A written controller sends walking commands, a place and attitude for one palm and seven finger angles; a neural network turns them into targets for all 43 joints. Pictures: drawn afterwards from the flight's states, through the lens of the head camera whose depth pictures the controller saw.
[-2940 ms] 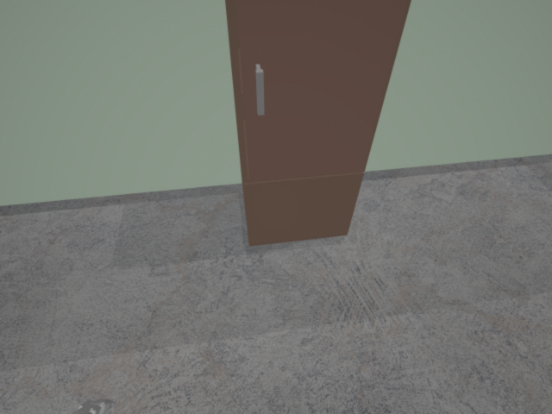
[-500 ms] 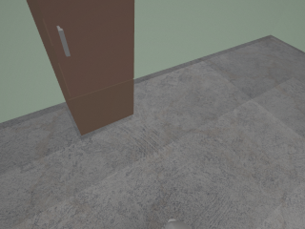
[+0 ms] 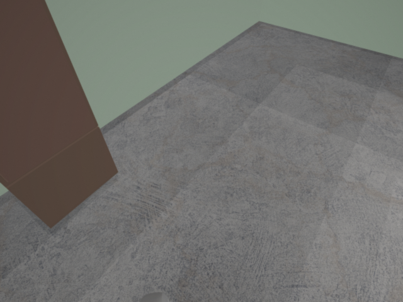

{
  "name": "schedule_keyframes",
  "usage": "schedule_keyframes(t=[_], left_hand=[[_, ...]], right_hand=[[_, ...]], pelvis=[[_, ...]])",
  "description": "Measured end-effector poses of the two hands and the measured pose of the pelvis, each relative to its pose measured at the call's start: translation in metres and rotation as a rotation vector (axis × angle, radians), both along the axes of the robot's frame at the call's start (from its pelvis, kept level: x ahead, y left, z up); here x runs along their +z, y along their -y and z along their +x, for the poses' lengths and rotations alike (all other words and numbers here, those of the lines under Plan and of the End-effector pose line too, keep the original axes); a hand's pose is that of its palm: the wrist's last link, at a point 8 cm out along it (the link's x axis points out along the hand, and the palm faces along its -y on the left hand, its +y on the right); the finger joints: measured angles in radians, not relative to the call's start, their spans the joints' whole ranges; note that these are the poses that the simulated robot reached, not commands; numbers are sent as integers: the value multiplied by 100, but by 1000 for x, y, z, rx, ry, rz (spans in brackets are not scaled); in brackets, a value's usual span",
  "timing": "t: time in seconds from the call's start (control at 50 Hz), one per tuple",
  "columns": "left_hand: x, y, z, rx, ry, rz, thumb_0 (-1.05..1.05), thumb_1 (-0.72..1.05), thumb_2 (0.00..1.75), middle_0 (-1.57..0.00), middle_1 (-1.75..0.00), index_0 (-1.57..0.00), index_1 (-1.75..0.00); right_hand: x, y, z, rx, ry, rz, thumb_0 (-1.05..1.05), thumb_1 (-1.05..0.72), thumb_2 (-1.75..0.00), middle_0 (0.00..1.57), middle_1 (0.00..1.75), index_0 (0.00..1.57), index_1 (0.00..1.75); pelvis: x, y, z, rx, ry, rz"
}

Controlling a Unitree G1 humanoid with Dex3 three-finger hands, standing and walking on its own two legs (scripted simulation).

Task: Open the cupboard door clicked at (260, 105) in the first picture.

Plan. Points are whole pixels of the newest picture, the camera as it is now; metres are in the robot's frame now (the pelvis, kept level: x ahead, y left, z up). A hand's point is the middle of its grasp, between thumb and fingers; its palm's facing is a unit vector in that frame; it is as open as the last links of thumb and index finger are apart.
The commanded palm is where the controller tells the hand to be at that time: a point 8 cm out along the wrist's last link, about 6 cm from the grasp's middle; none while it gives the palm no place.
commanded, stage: walk to a spot facing it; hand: left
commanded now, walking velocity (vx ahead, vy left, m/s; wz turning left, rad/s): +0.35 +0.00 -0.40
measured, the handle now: out of the picture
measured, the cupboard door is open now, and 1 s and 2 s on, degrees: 0 0 0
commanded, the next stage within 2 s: turn to face it in 0.64 s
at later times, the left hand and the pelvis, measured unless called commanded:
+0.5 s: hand (121, 245) +0.28 +0.23 -0.16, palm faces -0.20 -0.97 -0.16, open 7.4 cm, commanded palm none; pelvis +0.17 +0.05 +0.01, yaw -16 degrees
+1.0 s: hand (188, 187) +0.47 +0.07 -0.16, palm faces -0.38 -0.91 -0.17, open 7.3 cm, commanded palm none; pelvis +0.29 -0.03 -0.01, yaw -23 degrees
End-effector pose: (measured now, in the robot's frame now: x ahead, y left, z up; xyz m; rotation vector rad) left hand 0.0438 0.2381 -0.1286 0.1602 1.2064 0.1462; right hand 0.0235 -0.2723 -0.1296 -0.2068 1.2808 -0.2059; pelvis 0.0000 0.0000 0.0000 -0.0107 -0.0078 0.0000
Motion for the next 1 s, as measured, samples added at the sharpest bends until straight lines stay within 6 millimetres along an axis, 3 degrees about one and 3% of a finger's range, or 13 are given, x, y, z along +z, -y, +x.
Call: schedule_keyframes(t=[0.14,0.2,0.24,0.34,0.44,0.54,0.64,0.72,0.78,0.9,1.0], left_hand=[[-20,-18,5,-4,-131,-45,0,90,90,-21,-30,-20,-30],[-38,-38,20,-7,-174,-56,0,90,90,-21,-30,-20,-30],[-43,-49,40,-34,-196,-52,0,90,90,-21,-30,-20,-30],[-27,-62,118,-106,-128,-45,1,91,90,-20,-30,-20,-30],[-10,-54,198,-172,-36,-37,0,91,90,-20,-30,-20,-30],[-5,-25,270,-268,-10,-40,0,91,90,-20,-30,-19,-30],[-9,28,342,-388,11,-51,0,91,90,-20,-30,-19,-30],[-16,81,398,-484,64,-58,0,91,90,-20,-30,-19,-30],[-24,109,428,-509,135,-56,0,90,90,-20,-30,-20,-30],[-12,124,434,-512,111,-29,0,90,90,-20,-30,-20,-30],[-6,122,435,-451,117,-50,-1,91,90,-21,-30,-20,-30]], right_hand=[[16,-28,74,-1,128,-20,1,-91,-90,20,30,20,30],[13,-45,105,-2,193,-48,1,-90,-90,20,30,20,30],[14,-57,113,-24,216,-56,1,-90,-90,20,30,20,30],[17,-87,98,-130,143,-19,0,-90,-90,20,30,20,30],[12,-106,70,-257,14,20,1,-92,-90,20,30,20,30],[5,-123,48,-378,-98,72,1,-91,-90,20,30,20,30],[-3,-132,37,-488,-204,125,1,-91,-90,20,30,20,30],[-17,-123,40,-564,-268,164,1,-90,-90,20,30,20,30],[-33,-101,56,-583,-276,176,1,-90,-90,20,30,20,30],[-31,-38,140,-530,-83,88,1,-91,-90,20,30,20,30],[-19,-16,202,-451,39,65,0,-91,-90,20,30,20,30]], pelvis=[[-2,-22,44,-62,0,-15],[-15,-39,69,-98,5,-26],[-16,-46,80,-133,17,-23],[-1,-54,112,-191,24,-25],[7,-56,145,-247,11,-13],[6,-48,179,-306,9,3],[-1,-28,211,-365,6,11],[-15,-1,238,-412,0,10],[-29,20,254,-433,3,19],[-16,31,273,-441,13,1],[-8,34,289,-394,10,-11]])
